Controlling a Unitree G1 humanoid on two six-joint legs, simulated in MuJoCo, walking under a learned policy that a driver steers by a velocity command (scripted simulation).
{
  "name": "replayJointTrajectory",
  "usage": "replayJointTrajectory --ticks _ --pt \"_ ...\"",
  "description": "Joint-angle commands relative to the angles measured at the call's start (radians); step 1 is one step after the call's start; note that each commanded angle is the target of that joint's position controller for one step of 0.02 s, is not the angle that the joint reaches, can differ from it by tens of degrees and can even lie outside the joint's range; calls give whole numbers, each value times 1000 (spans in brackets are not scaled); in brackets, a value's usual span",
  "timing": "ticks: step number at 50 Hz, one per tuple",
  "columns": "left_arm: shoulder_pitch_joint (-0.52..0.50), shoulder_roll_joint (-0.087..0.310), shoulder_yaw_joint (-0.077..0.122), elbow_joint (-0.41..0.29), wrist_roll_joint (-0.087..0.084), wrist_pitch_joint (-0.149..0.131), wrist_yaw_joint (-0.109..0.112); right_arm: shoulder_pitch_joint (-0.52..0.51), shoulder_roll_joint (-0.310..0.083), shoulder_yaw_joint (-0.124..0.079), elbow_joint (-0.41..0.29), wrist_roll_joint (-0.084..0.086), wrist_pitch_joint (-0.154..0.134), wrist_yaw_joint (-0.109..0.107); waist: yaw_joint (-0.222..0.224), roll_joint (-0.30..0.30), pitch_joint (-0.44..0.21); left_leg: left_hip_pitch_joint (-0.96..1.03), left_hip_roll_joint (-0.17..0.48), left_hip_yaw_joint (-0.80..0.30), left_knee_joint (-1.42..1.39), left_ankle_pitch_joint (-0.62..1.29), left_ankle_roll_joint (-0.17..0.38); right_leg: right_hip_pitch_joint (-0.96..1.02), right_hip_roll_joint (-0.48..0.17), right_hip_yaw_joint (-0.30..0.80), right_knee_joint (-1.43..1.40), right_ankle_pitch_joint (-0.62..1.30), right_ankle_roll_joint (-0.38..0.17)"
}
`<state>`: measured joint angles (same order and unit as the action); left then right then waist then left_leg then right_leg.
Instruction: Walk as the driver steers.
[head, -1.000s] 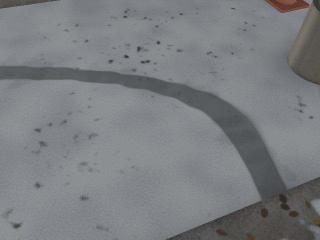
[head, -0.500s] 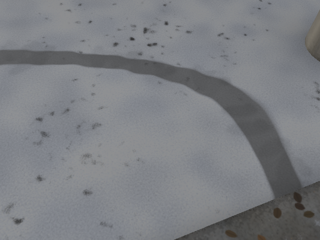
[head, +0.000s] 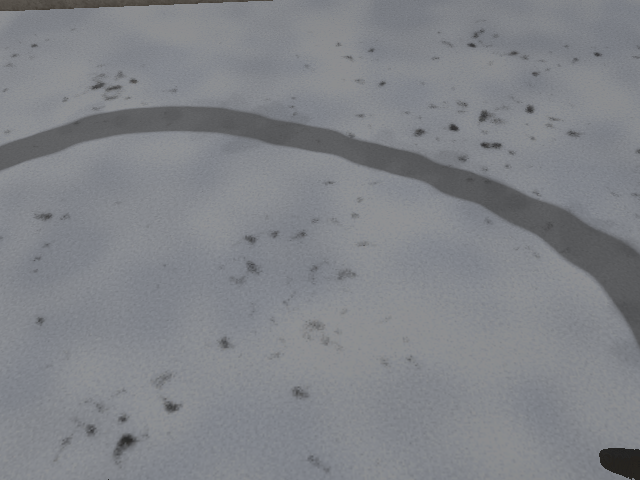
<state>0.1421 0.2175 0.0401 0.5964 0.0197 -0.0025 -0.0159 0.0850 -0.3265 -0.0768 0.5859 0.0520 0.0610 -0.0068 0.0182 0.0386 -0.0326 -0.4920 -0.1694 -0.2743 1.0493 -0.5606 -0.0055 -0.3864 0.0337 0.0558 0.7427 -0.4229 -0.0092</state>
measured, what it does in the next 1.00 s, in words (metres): goes down, turning left: left foot, then right foot 0.17 m lower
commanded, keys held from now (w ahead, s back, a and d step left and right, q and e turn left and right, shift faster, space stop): w+q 0.48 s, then w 0.52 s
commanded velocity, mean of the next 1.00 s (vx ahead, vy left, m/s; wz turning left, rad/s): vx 0.42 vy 0.00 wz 0.41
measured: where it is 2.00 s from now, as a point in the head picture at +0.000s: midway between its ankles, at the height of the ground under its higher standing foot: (198, 406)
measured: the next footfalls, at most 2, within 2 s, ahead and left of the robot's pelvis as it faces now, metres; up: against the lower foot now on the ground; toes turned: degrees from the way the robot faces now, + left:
left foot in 0.32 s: +0.01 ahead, +0.14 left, +0.00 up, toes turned +11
right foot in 0.78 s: +0.32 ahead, +0.04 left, -0.17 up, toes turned +26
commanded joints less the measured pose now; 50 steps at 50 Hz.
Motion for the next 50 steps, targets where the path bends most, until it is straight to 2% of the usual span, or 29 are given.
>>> replayJointTrajectory --ticks 1,2,7,9,11,12,13,15,16,17,18,20,21,25,28,31,35,37,38,39,40,41,42,43,44,45,47,49,50 --pt "42 174 63 -40 -17 1 1 36 -136 -47 -57 8 -3 -7 -20 -163 0 -313 89 61 318 59 -21 194 -321 438 -363 104 -297" --pt "31 145 54 -36 -38 8 12 40 -115 -37 -53 -3 15 -10 -20 -179 40 -337 124 80 331 99 -30 157 -296 383 -375 17 -256" --pt "129 186 71 18 -32 8 26 13 -6 4 -71 -18 -9 26 19 -163 42 -217 171 218 65 167 -7 59 -250 201 -406 -96 -191" --pt "150 219 79 36 -39 -4 23 14 5 14 -70 -17 -26 33 29 -207 6 -122 177 266 -58 77 8 59 -264 136 -403 -46 -185" --pt "85 227 79 22 -13 -34 12 162 -41 -11 8 -32 -40 35 -40 -195 -105 16 183 309 124 338 5 15 -302 106 -278 73 -179" --pt "158 205 74 46 -52 -25 5 81 -3 7 -53 -20 -37 36 15 -221 -18 -51 177 291 -136 -79 37 37 -302 98 -343 -44 -160" --pt "181 225 76 60 -61 -19 4 65 16 19 -65 -23 -40 33 20 -225 -4 6 169 316 -233 -124 50 46 -297 90 -313 -45 -139" --pt "68 238 84 43 -51 -24 12 295 -22 -12 19 -27 -33 31 -103 -230 -103 294 128 371 -287 217 85 -67 -283 -4 -63 60 -84" --pt "111 165 64 47 -36 -29 22 404 -58 -32 61 -37 -37 30 -114 -29 -51 422 95 295 -428 125 128 -216 -153 -158 265 87 -34" --pt "85 129 46 -13 15 -53 28 496 -155 -35 65 -26 -55 32 -88 343 35 531 312 -188 -466 654 234 -578 -50 -138 650 -202 8" --pt "76 163 48 -55 -17 -81 32 512 -175 -39 73 -14 -76 41 -112 351 -19 538 460 -514 -681 435 367 -677 -28 22 628 -182 -6" --pt "17 223 74 -41 -63 -96 41 399 -124 -22 73 -36 -100 45 -60 -2 110 373 444 -489 -628 169 364 -673 -99 92 522 -48 -14" --pt "57 196 68 -15 -44 -88 36 324 -102 -14 55 -38 -95 36 -7 -23 99 334 439 -451 -577 257 340 -629 -132 123 475 49 -16" --pt "17 161 54 16 -15 -93 -17 354 -58 1 95 -44 -91 -22 -7 49 32 256 300 -197 -436 460 241 -508 -99 105 273 570 -22" --pt "-130 56 8 -25 41 -90 -45 399 -12 12 149 -7 -84 -80 -51 19 66 31 193 -22 -393 334 184 -270 -26 7 -18 988 -18" --pt "-172 44 4 -56 14 -82 -52 409 -24 6 179 -12 -84 -76 -73 76 72 -25 173 -16 -345 303 185 -129 0 -7 -92 960 -19" --pt "-183 38 4 -53 12 -65 -57 424 -3 -1 187 5 -76 -77 -79 71 61 108 190 -89 -135 468 201 -150 -8 8 -49 761 -8" --pt "-68 67 22 -1 -1 -72 -57 379 10 5 173 3 -68 -80 -39 78 41 195 179 -81 3 665 181 -56 -23 -17 -192 653 -21" --pt "148 119 52 69 -13 -79 -50 309 -6 0 177 6 -76 -75 79 73 -10 148 180 -52 227 809 155 170 -69 2 -285 719 -69" --pt "358 106 64 140 -17 -81 -35 308 18 1 198 5 -96 -57 168 -62 -34 30 99 43 583 671 92 402 -144 42 -544 910 -149" --pt "551 99 47 226 -7 -83 -43 367 120 15 219 -42 -110 -36 167 -242 -111 -370 -23 97 1059 -295 47 831 -267 138 -242 1395 -223" --pt "491 112 36 217 -2 -83 -52 502 88 33 187 -14 -126 -38 73 -316 -218 -600 17 25 1165 -331 18 1001 -357 284 -15 1557 -307" --pt "484 81 35 210 -3 -87 -42 418 58 31 169 -5 -139 -34 103 -252 -223 -705 66 2 1051 -272 19 991 -385 302 -76 1408 -353" --pt "426 52 29 202 1 -92 -36 309 16 18 145 0 -146 -43 98 -81 -155 -717 107 24 877 -126 24 853 -357 289 -172 1134 -356" --pt "324 140 46 205 -23 -74 -22 316 18 16 124 -6 -142 -54 8 -26 -110 -660 151 81 822 -46 7 638 -388 409 -266 754 -398" --pt "230 155 46 199 -8 -78 -9 270 -18 -1 108 14 -134 -60 -51 -70 -24 -591 216 16 586 154 13 385 -438 550 -344 439 -394" --pt "136 74 7 197 -17 -99 10 141 -41 -7 73 -12 -122 -58 -88 -15 167 -436 289 79 268 339 -24 29 -309 385 -436 506 -309" --pt "177 132 27 214 -39 -88 31 89 77 29 65 -72 -124 -42 -39 -111 112 -245 293 164 -49 518 -39 8 -191 234 -437 689 -243" --pt "222 131 27 250 -27 -81 33 103 126 37 78 -67 -121 -21 -37 -164 37 -144 285 180 3 561 -50 13 -189 200 -415 778 -241"
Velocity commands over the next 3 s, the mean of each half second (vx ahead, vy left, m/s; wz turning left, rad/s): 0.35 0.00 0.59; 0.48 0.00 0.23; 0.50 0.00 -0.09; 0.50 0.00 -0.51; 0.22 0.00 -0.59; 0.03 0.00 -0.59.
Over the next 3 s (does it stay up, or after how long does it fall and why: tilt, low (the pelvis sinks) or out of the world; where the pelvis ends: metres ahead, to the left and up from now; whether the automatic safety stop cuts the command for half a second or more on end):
stays up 1.03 0.35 -0.31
